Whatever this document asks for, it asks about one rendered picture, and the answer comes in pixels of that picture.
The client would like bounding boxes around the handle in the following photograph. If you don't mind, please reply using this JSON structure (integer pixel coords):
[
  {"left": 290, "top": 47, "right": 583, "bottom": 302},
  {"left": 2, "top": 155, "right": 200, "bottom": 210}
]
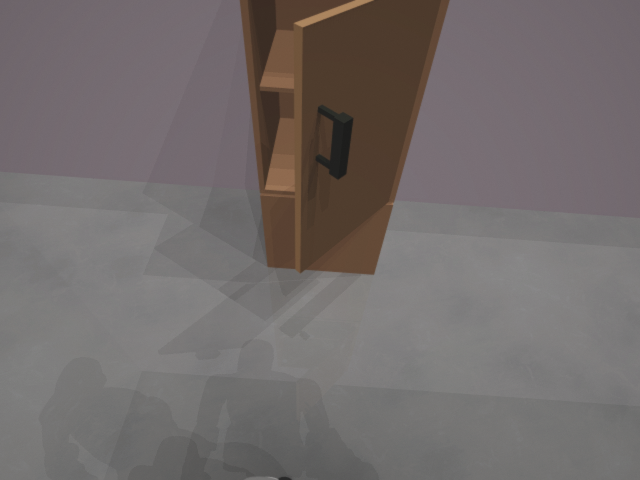
[{"left": 316, "top": 105, "right": 353, "bottom": 179}]

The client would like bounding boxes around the cupboard door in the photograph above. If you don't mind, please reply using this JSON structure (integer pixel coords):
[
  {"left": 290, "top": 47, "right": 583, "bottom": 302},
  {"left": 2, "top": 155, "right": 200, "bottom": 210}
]
[{"left": 294, "top": 0, "right": 441, "bottom": 274}]

